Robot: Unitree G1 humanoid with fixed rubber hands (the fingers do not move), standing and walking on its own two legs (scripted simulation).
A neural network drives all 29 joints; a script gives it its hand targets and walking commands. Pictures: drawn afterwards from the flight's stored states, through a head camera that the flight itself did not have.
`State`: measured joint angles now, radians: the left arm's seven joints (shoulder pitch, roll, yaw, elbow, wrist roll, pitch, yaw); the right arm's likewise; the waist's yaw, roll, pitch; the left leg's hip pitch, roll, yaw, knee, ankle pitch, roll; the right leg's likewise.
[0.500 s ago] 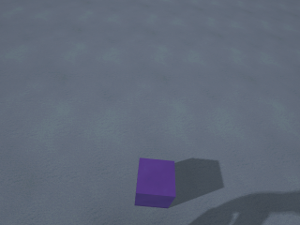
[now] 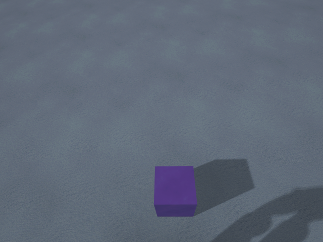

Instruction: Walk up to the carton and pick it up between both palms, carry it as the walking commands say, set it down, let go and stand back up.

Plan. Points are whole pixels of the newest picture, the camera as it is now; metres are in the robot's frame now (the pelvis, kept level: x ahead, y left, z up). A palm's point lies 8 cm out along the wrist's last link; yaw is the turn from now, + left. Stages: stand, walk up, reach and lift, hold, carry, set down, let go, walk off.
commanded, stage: walk up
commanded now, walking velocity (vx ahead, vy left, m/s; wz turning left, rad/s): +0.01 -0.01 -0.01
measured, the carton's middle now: (174, 192) +0.45 +0.00 -0.65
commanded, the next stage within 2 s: stand in 1.98 s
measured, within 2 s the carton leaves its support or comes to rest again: neither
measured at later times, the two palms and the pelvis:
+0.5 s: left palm out of the picture +0.03 +0.24 -0.14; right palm out of the picture +0.04 -0.23 -0.13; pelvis -0.01 +0.01 +0.00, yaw +0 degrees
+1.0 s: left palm out of the picture +0.02 +0.24 -0.14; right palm out of the picture +0.03 -0.23 -0.13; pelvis -0.02 +0.01 +0.00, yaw +0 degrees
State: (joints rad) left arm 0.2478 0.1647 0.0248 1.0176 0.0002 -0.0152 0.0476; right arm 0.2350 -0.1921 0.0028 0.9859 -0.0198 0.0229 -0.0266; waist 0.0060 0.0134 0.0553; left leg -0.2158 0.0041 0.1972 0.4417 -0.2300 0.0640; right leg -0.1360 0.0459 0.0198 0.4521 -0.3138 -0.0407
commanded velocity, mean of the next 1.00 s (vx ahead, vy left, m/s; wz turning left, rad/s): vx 0.01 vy -0.01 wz -0.01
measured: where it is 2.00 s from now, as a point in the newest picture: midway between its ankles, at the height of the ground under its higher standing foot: outside the picture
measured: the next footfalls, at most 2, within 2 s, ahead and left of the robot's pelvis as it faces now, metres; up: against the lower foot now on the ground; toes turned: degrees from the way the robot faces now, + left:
none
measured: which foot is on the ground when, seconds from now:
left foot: down 0.00-1.00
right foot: down 0.00-1.00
